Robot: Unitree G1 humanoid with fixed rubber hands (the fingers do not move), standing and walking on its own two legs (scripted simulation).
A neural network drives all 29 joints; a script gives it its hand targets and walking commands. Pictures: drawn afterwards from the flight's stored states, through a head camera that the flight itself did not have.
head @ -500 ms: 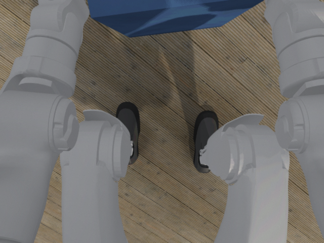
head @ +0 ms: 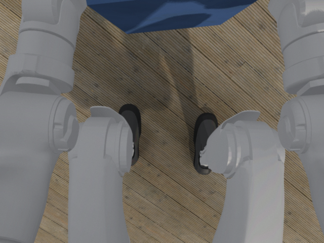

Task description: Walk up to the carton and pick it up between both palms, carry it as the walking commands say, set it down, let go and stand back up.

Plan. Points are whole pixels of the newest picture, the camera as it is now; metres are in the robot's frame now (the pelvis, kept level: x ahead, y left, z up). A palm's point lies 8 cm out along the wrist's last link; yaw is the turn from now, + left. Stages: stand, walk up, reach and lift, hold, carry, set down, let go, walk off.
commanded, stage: reach and lift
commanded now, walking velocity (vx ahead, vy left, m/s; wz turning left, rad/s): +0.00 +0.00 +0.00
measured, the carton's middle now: out of the picture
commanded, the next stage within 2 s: none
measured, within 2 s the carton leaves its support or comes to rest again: neither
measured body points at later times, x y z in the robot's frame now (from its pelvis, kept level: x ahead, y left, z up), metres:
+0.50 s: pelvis +0.00 +0.00 +0.01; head +0.35 +0.00 +0.28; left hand +0.58 +0.19 -0.08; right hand +0.59 -0.15 -0.10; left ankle +0.15 +0.13 -0.35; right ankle +0.13 -0.11 -0.35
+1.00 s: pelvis -0.01 +0.00 +0.06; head +0.32 +0.00 +0.35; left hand +0.56 +0.19 +0.00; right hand +0.58 -0.15 -0.02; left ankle +0.15 +0.13 -0.35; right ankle +0.13 -0.11 -0.35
